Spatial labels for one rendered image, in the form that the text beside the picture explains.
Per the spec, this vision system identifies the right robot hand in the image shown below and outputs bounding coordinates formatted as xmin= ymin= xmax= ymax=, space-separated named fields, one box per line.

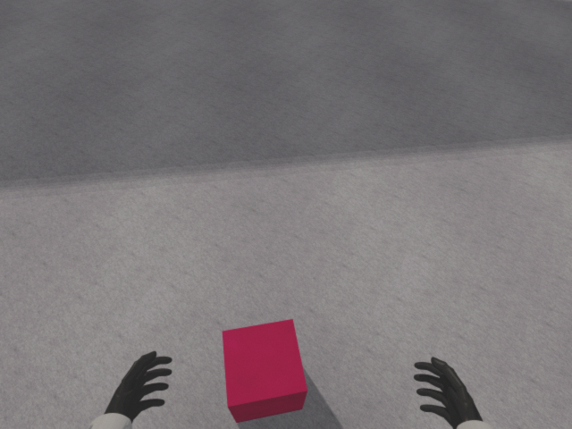
xmin=414 ymin=357 xmax=483 ymax=429

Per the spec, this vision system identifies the carton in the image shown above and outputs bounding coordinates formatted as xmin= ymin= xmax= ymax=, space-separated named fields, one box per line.
xmin=223 ymin=319 xmax=307 ymax=423

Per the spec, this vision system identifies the left robot hand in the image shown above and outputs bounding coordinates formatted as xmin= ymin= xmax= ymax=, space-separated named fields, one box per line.
xmin=105 ymin=351 xmax=172 ymax=423

